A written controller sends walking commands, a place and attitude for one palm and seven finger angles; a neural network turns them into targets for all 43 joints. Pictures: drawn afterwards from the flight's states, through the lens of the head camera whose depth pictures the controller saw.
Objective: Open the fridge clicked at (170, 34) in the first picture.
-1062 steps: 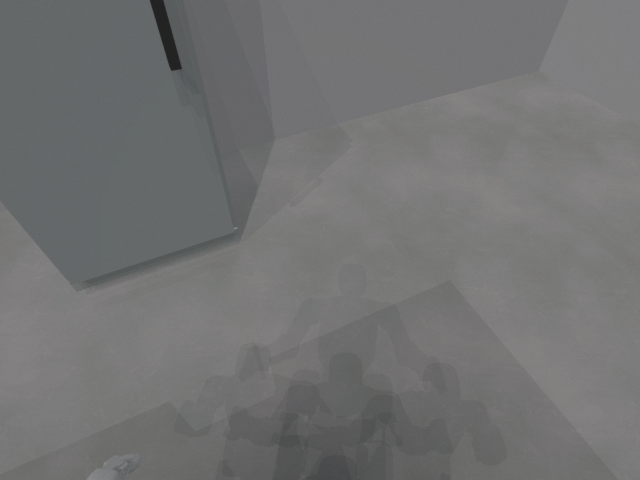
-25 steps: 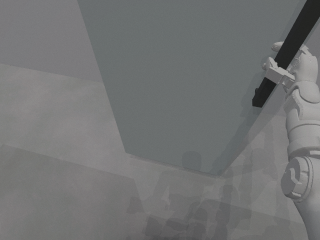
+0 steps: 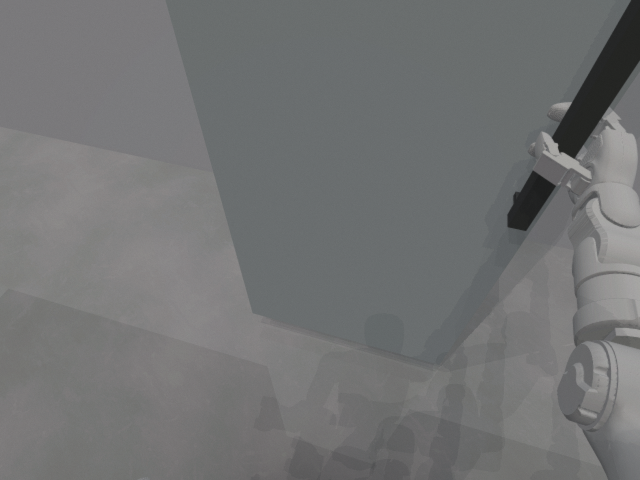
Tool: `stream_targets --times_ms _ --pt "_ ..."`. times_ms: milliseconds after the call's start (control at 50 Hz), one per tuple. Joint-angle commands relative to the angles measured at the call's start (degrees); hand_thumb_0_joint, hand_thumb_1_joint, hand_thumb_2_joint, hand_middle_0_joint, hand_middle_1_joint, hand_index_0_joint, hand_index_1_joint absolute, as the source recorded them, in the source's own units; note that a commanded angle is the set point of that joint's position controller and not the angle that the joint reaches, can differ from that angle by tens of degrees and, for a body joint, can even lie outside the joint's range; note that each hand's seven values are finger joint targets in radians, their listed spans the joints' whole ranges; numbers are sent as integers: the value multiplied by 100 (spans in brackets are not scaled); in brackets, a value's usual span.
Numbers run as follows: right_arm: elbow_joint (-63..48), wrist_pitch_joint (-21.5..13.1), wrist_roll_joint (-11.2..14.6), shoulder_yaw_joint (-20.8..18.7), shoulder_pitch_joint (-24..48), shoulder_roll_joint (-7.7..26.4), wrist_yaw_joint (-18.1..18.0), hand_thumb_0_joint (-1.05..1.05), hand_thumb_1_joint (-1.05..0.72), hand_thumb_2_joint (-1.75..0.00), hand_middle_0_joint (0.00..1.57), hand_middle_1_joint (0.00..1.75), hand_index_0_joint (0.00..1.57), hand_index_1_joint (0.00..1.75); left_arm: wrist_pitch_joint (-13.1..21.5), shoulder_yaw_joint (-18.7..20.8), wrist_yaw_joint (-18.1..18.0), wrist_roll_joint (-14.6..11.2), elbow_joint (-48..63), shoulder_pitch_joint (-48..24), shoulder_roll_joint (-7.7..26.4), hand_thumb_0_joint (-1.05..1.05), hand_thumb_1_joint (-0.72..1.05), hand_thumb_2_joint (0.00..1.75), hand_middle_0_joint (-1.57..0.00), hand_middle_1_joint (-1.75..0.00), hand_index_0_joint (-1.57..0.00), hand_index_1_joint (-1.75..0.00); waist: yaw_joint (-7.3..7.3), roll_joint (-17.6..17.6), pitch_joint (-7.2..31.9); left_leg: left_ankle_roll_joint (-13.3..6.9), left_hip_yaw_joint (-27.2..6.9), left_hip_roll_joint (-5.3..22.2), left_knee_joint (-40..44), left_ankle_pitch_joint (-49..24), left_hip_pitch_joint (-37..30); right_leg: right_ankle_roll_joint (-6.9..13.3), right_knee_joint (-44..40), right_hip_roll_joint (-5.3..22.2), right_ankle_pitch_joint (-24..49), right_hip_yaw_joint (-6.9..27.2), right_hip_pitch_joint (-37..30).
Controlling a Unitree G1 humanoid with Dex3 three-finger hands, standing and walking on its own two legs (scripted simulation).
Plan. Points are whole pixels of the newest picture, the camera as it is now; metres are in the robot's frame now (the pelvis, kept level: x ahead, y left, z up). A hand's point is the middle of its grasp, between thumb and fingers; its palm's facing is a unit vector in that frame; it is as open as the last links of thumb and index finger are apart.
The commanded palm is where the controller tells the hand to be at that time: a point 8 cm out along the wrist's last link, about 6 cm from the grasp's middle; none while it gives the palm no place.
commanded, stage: grip the handle and tug to test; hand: right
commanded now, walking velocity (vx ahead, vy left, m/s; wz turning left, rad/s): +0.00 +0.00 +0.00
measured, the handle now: (594, 82) +0.54 -0.21 +0.24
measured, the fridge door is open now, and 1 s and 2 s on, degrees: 0 11 46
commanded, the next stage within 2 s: pull the door a little, standing still in 0.12 s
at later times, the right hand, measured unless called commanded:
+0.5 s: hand (546, 157) +0.49 -0.18 +0.17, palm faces +0.17 +0.99 +0.01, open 5.9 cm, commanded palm +0.42 -0.22 +0.17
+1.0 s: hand (537, 222) +0.39 -0.16 +0.17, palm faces +0.12 +0.98 -0.16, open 7.0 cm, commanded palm +0.35 -0.21 +0.17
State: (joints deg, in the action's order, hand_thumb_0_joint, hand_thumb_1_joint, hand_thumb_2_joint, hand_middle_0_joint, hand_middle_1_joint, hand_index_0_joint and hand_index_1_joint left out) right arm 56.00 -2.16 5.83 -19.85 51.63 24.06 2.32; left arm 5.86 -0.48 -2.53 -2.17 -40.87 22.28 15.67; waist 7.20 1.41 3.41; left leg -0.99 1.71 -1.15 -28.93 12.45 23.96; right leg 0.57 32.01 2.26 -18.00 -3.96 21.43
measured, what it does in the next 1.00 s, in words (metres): shifts its weight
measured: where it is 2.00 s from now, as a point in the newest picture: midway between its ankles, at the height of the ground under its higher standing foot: outside the picture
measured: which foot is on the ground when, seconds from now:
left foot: down 0.00-1.00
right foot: down 0.00-1.00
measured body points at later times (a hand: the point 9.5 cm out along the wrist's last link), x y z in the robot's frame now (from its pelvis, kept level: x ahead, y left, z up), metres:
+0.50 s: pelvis +0.03 +0.00 +0.01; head +0.06 +0.00 +0.46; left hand +0.12 +0.26 -0.10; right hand +0.47 -0.23 +0.18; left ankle +0.02 +0.11 -0.73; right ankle -0.02 -0.11 -0.73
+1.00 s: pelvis +0.08 +0.00 +0.00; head +0.08 +0.01 +0.45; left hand +0.27 +0.25 -0.07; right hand +0.37 -0.21 +0.18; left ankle +0.02 +0.10 -0.73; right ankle -0.02 -0.12 -0.71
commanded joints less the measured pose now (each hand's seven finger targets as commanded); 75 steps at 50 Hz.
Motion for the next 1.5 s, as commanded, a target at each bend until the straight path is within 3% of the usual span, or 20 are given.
stream_targets --times_ms 0,200,240,400,800,820,840,860,880,940,960,1000,1020,1040,1100,1200,1240,1300,1380,1480 --pt "-1760 -219 120 -34 1791 1114 107 0 -90 -90 45 140 45 140 154 330 -65 -63 632 55 836 0 90 90 -20 -30 -20 -30 -429 121 2166 -64 -39 -43 70 -2255 -1624 37 -296 -120 2407 307 -737" --pt "-2615 439 191 -100 1096 1005 55 0 -90 -90 45 140 45 140 -47 349 -111 -95 744 -199 792 0 90 90 -20 -30 -20 -30 -553 92 1978 -47 -42 -5 146 -2941 -1954 53 -374 -85 3170 226 -988" --pt "-2603 520 131 142 2083 889 -16 0 -90 -90 45 140 45 140 -81 346 -130 -76 589 -132 788 0 90 90 -20 -30 -20 -30 -268 64 1830 -19 -33 1 182 -2906 -1662 51 -296 -80 3120 271 -1082" --pt "-3154 605 171 270 1014 417 -71 0 -90 -90 45 140 45 140 -158 371 -62 -49 725 -274 683 0 90 90 -20 -30 -20 -30 -574 241 2458 -57 8 4 72 -3517 -2032 -37 -218 -48 4354 324 -1549" --pt "-8342 1542 666 276 -4594 -416 -99 0 -90 -90 45 140 45 140 -166 204 58 -163 1623 -1934 394 0 90 90 -20 -30 -20 -30 -1280 77 1583 -95 110 105 199 -3968 -2802 -30 -587 -49 4015 129 -1471" --pt "-8869 1611 679 114 -4606 -236 -149 0 -90 -90 45 140 45 140 -164 186 54 -163 1649 -2040 397 0 90 90 -20 -30 -20 -30 -1278 37 1642 -91 104 128 166 -4148 -2869 -20 -544 -63 4013 126 -1471" --pt "-8562 792 -133 -500 -1529 1808 -607 0 -90 -90 45 140 45 140 -172 85 -89 -20 1521 -1505 607 0 90 90 -20 -30 -20 -30 -593 34 770 -53 -489 730 362 -4222 -2075 24 -66 69 3126 272 -1005" --pt "-7238 627 -136 95 -3149 518 -678 0 -90 -90 45 140 45 140 -242 203 -183 88 1285 -1596 508 0 90 90 -20 -30 -20 -30 -640 -726 902 -178 -284 992 157 -4501 -2050 53 365 127 2689 380 -779" --pt "-7356 527 -170 409 -4019 94 -690 0 -90 -90 45 140 45 140 -245 209 -168 122 1408 -1629 460 0 90 90 -20 -30 -20 -30 -751 -1084 946 -249 -312 1148 25 -4996 -2350 0 679 36 1749 366 -387" --pt "-8024 156 -225 858 -4187 -190 -670 0 -90 -90 45 140 45 140 -384 71 -279 144 1549 -1661 255 0 90 90 -20 -30 -20 -30 -738 -864 946 -383 -291 1538 -324 -4956 -2542 63 643 -105 380 375 222" --pt "-8184 115 -223 851 -4190 -134 -704 0 -90 -90 45 140 45 140 -424 68 -302 148 1551 -1576 291 0 90 90 -20 -30 -20 -30 -673 -676 1052 -331 -100 1433 -663 -4879 -2475 63 111 26 1067 354 -70" --pt "-8788 57 -179 1213 -4189 -415 -687 0 -90 -90 45 140 45 140 -492 134 -301 181 1699 -1486 424 0 90 90 -20 -30 -20 -30 -487 571 1437 297 484 501 -1992 -3162 -786 250 -462 643 6109 861 -2268" --pt "-9048 9 -204 1328 -4207 -514 -691 0 -90 -90 45 140 45 140 -509 196 -165 252 1796 -1543 440 0 90 90 -20 -30 -20 -30 -505 1643 1364 391 306 -11 -2650 383 834 463 -285 1215 8906 1695 -3566" --pt "-9147 -66 -373 1466 -4189 -662 -719 0 -90 -90 45 140 45 140 -531 184 -23 330 1749 -1636 381 0 90 90 -20 -30 -20 -30 -575 1949 1174 324 44 -42 -2923 2034 1492 557 -45 1473 9808 2045 -3960" --pt "-9539 -50 -474 1332 -4281 -634 -763 0 -90 -90 45 140 45 140 -543 193 100 302 1844 -1680 244 0 90 90 -20 -30 -20 -30 -548 947 871 305 307 -141 -1987 1515 1869 254 94 1139 8437 1766 -3972" --pt "-9840 -156 -428 1327 -4700 -589 -691 0 -90 -90 45 140 45 140 -387 124 50 282 2003 -1885 63 0 90 90 -20 -30 -20 -30 -576 1290 1033 121 175 -49 -707 103 28 183 -45 1062 6766 1568 -2564" --pt "-10039 -223 -385 1177 -4845 -465 -719 0 -90 -90 45 140 45 140 -330 80 -26 225 1990 -1964 68 0 90 90 -20 -30 -20 -30 -659 1017 1075 -53 -66 248 126 -1026 -1447 170 165 960 4717 1390 -1258" --pt "-9864 -272 -378 803 -5587 -232 -795 0 -90 -90 45 140 45 140 -177 72 -172 225 2106 -1885 -101 0 90 90 -20 -30 -20 -30 -885 -1265 1475 -898 -1706 2152 793 -2560 -1786 -72 2689 -574 -1819 589 22" --pt "-9850 -315 -435 1146 -5584 -511 -805 0 -90 -90 45 140 45 140 -154 33 -164 217 1730 -1621 -80 0 90 90 -20 -30 -20 -30 -742 -1288 1373 -726 -1625 2055 1278 -80 -1262 -146 3689 -285 -1477 676 147" --pt "-10158 -525 -502 1390 -5810 -596 -930 0 -90 -90 45 140 45 140 -311 -36 -185 227 1746 -1829 -113 0 90 90 -20 -30 -20 -30 -808 -932 1463 -105 -812 1738 1769 1098 -961 -89 2294 -391 -1513 -86 -529"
